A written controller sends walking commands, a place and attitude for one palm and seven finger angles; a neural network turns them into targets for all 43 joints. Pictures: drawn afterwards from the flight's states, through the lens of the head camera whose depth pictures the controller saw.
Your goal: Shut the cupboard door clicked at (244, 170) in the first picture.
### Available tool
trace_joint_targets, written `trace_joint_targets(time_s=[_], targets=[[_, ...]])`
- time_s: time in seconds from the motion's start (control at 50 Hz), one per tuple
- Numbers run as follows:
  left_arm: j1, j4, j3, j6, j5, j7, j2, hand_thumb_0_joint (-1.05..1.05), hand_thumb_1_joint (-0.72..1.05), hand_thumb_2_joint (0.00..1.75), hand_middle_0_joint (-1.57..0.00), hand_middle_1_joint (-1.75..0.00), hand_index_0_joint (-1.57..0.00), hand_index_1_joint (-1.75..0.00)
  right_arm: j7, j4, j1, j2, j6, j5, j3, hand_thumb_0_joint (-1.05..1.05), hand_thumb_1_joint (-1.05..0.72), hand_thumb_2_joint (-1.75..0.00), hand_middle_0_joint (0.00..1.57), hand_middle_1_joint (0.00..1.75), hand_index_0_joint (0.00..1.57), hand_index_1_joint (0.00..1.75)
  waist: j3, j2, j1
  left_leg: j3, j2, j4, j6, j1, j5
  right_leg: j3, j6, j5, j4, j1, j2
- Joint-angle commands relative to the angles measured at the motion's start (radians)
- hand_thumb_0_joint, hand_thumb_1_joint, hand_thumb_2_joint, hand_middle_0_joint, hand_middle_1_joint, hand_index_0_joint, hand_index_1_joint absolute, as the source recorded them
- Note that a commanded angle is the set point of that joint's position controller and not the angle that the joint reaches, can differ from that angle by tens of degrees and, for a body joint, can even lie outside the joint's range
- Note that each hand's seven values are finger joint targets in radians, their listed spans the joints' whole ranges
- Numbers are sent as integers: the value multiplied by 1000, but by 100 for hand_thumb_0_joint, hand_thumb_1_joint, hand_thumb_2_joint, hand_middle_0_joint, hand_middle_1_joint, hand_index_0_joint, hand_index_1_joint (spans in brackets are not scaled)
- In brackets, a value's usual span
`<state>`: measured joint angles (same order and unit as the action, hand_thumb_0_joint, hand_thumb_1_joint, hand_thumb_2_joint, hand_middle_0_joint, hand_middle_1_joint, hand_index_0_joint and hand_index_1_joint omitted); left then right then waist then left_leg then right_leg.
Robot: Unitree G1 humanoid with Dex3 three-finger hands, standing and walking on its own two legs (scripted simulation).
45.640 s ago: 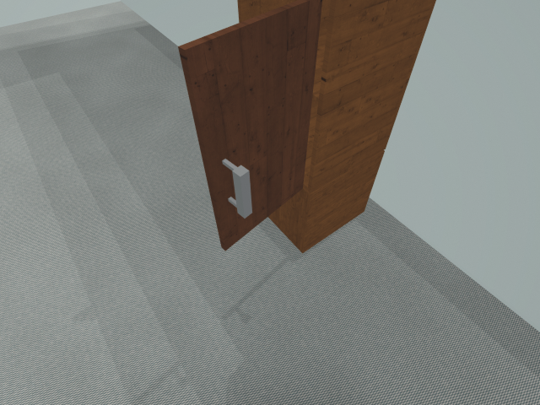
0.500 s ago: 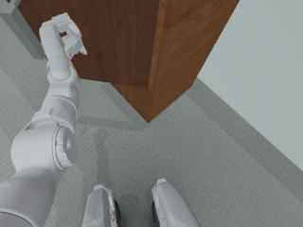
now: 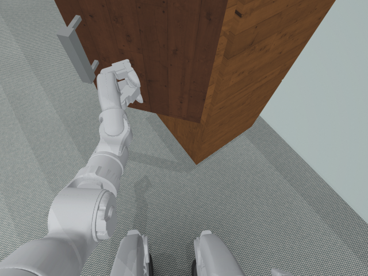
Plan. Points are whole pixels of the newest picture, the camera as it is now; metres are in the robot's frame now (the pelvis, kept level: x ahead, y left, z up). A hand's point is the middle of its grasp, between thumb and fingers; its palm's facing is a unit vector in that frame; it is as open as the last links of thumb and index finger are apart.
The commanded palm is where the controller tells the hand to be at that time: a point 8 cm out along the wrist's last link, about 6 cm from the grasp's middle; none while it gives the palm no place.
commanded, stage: draw the hand back to the body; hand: left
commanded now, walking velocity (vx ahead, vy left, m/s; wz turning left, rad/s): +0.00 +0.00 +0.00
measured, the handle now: (83, 51) +0.63 +0.19 +0.04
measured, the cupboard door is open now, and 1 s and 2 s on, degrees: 41 41 41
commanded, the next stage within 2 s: step back with the hand held close in 1.54 s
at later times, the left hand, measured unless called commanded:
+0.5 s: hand (69, 120) +0.37 +0.14 +0.16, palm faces +0.07 -1.00 -0.05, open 3.1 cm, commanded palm +0.32 +0.20 +0.17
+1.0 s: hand out of the picture +0.25 +0.25 +0.25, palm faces +0.34 -0.88 -0.32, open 4.8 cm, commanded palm +0.20 +0.30 +0.27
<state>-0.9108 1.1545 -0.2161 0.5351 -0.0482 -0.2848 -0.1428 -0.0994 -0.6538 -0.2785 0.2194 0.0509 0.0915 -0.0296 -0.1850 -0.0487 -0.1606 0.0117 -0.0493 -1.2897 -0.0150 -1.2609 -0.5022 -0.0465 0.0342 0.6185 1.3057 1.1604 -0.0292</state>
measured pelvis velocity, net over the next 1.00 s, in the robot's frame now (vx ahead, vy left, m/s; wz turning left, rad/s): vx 0.03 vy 0.02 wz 0.02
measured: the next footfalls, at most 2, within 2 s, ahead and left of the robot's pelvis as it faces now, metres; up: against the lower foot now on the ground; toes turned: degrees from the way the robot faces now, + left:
none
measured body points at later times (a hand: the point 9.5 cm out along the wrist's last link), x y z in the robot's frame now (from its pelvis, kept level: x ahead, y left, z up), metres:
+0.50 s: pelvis +0.01 +0.01 +0.08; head +0.04 +0.00 +0.53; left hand +0.36 +0.20 +0.16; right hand +0.12 -0.26 -0.02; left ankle +0.04 +0.13 -0.61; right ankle -0.01 -0.10 -0.61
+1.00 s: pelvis +0.03 +0.02 +0.13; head +0.01 +0.00 +0.58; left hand +0.23 +0.30 +0.27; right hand +0.24 -0.17 +0.05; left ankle +0.04 +0.13 -0.61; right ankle -0.01 -0.10 -0.61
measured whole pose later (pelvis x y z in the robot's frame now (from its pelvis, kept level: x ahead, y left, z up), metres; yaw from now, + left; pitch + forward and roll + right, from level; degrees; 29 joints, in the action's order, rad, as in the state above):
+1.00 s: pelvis +0.03 +0.02 +0.13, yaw +1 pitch -2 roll +0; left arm 0.33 -0.23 -0.18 0.02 0.08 -0.09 -0.32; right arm 0.07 -0.56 -0.17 0.20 -0.01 -0.03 0.07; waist -0.02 -0.06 0.06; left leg -0.03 0.00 -0.48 0.02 -0.20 -0.24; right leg -0.02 0.00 0.31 0.45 0.10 0.01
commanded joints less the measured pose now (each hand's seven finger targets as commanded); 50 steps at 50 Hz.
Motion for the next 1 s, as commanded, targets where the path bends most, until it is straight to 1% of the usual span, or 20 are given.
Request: trace_joint_targets(time_s=[0.0, 0.04, 0.06, 0.12, 0.16, 0.22, 0.28, 0.3, 0.36, 0.44, 0.46, 0.5, 0.54, 0.58, 0.68, 0.78, 0.84, 0.92, 0.94, 0.98], targets=[[-322, -331, -85, 104, 16, 15, -220, 0, 90, 90, -130, -150, -130, -150, 17, 74, -187, 154, 4, -8, -54, 0, -90, -90, 20, 30, 20, 30, -613, -26, 35, -12, 51, 116, 36, 473, 382, 50, -26, -601, -205, -340, -6], [-194, -445, -91, 108, 28, 42, -238, 0, 90, 90, -130, -150, -130, -150, 20, 107, -181, 150, 5, -17, -54, 0, -90, -90, 20, 30, 20, 30, -680, -22, 75, -20, 51, 147, 35, 534, 448, 55, -25, -695, -213, -435, -8], [-120, -490, -72, 97, 29, 56, -224, 0, 90, 90, -130, -150, -130, -150, 21, 120, -173, 144, 6, -29, -52, 0, -90, -90, 20, 30, 20, 30, -676, -10, 88, -23, 49, 173, 33, 552, 448, 51, -25, -693, -231, -461, -9], [3, -579, 25, 14, 68, 104, -136, 0, 90, 90, -130, -150, -130, -150, 32, 141, -164, 139, 10, -58, -50, 0, -90, -90, 20, 30, 20, 30, -523, 76, 65, -45, 47, 248, 45, 547, 372, 53, -40, -669, -333, -528, -14], [72, -637, 38, -37, 113, 132, -129, 0, 90, 90, -130, -150, -130, -150, 52, 154, -155, 144, 5, -81, -50, 0, -90, -90, 20, 30, 20, 30, -448, 143, 62, -53, 48, 301, 50, 552, 320, 64, -48, -637, -404, -581, -13], [71, -680, 73, -75, 170, 165, -98, 0, 90, 90, -130, -150, -130, -150, 85, 145, -122, 147, -17, -102, -44, 0, -90, -90, 20, 30, 20, 30, -285, 217, 39, -45, 49, 357, 57, 564, 204, 76, -59, -446, -515, -563, -4], [71, -740, 106, -47, 179, 184, -91, 0, 90, 90, -130, -150, -130, -150, 104, 126, -88, 143, -50, -108, -35, 0, -90, -90, 20, 30, 20, 30, -202, 90, 47, -32, 44, 402, 54, 671, 174, 55, -43, -348, -546, -496, -5], [118, -754, 115, -37, 173, 192, -91, 0, 90, 90, -130, -150, -130, -150, 105, 125, -81, 142, -59, -107, -34, 0, -90, -90, 20, 30, 20, 30, -204, 85, 58, -26, 42, 416, 53, 699, 183, 45, -38, -351, -544, -503, -6], [304, -785, 112, -41, 164, 216, -112, 0, 90, 90, -127, -147, -127, -147, 102, 143, -46, 138, -72, -112, -26, 0, -90, -90, 20, 30, 20, 30, -200, -29, 108, -26, 43, 461, 43, 783, 242, 26, -22, -404, -542, -532, -6], [485, -904, 65, -110, 197, 244, -170, 0, 90, 90, -116, -135, -116, -135, 101, 200, 11, 142, -78, -128, -17, 0, -90, -90, 20, 30, 20, 30, -187, -36, 163, -30, 45, 528, 40, 818, 270, 20, -16, -426, -570, -631, -7], [536, -969, 136, -170, 114, 232, -231, 0, 90, 90, -113, -132, -113, -132, 119, 228, 48, 116, -27, -143, -21, 0, -90, -90, 20, 30, 20, 30, -205, 8, 150, -40, 48, 584, 39, 873, 280, 71, -17, -437, -629, -699, 16], [556, -1096, 122, -234, 127, 221, -231, 0, 90, 90, -108, -126, -108, -126, 147, 271, 86, 110, -1, -148, -15, 0, -90, -90, 20, 30, 20, 30, -155, 54, 143, -45, 48, 617, 48, 894, 293, 67, -26, -460, -677, -746, 23], [588, -1172, 85, -276, 128, 206, -286, 0, 90, 90, -102, -120, -102, -120, 171, 279, 127, 111, 7, -150, -4, 0, -90, -90, 20, 30, 20, 30, -108, 46, 151, -45, 48, 651, 54, 919, 290, 72, -27, -453, -724, -782, 28], [625, -1215, 90, -310, 127, 196, -277, 0, 90, 90, -97, -114, -97, -114, 187, 283, 160, 104, 4, -152, 9, 0, -90, -90, 20, 30, 20, 30, -42, 66, 150, -37, 42, 696, 56, 961, 289, 55, -26, -438, -758, -786, 24], [735, -1313, 96, -380, 125, 189, -260, 0, 90, 90, -83, -99, -83, -99, 201, 271, 184, 100, -30, -148, 29, 0, -90, -90, 20, 30, 20, 30, 12, 18, 157, -18, 34, 782, 53, 1092, 330, 30, -19, -461, -827, -840, 19], [928, -1444, 71, -425, 126, 192, -257, 0, 90, 90, -69, -84, -69, -84, 191, 265, 201, 96, -62, -139, 42, 0, -90, -90, 20, 30, 20, 30, 34, -4, 174, -15, 28, 840, 46, 1167, 423, 16, -19, -541, -876, -920, 21], [1007, -1512, -10, -437, 127, 186, -318, 0, 90, 90, -61, -75, -61, -75, 187, 253, 209, 101, -80, -130, 44, 0, -90, -90, 20, 30, 20, 30, 62, 23, 188, -13, 27, 870, 42, 1167, 434, 11, -21, -545, -909, -955, 20], [1050, -1634, -89, -436, 125, 176, -360, 0, 90, 90, -50, -63, -50, -63, 184, 248, 222, 90, -105, -121, 49, 0, -90, -90, 20, 30, 20, 30, 54, -13, 201, -8, 27, 891, 39, 1193, 469, 7, -20, -560, -922, -991, 23], [1071, -1657, -130, -437, 125, 172, -397, 0, 90, 90, -47, -60, -47, -60, 183, 243, 226, 96, -114, -119, 47, 0, -90, -90, 20, 30, 20, 30, 66, -35, 208, -9, 29, 893, 37, 1189, 471, 10, -19, -557, -933, -997, 23], [1117, -1709, -149, -432, 124, 168, -392, 0, 90, 90, -42, -54, -42, -54, 179, 239, 224, 85, -127, -117, 50, 0, -90, -90, 20, 30, 20, 30, 52, -78, 212, -10, 28, 894, 33, 1205, 500, 6, -18, -572, -928, -1013, 26]])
